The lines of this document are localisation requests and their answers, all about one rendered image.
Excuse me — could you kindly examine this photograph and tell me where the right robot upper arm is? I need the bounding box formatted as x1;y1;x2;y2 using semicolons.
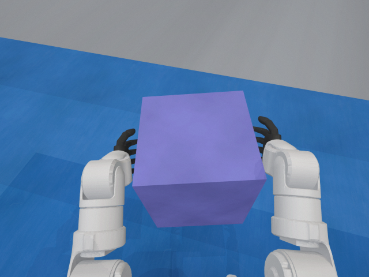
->
264;249;337;277

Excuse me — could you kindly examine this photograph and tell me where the left robot hand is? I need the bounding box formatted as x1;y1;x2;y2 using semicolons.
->
114;129;138;174

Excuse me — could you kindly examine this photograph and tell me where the carton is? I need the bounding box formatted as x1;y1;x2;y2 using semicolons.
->
132;91;267;228

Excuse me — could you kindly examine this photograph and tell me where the left robot upper arm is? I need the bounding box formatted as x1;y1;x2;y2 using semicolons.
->
70;259;132;277

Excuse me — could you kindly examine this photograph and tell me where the robot right forearm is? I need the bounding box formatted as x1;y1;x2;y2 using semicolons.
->
262;139;338;277

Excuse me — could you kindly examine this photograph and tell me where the robot left forearm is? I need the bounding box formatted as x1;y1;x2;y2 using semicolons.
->
67;151;133;277

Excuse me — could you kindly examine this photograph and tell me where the right robot hand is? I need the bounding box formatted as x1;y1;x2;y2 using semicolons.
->
253;116;281;159

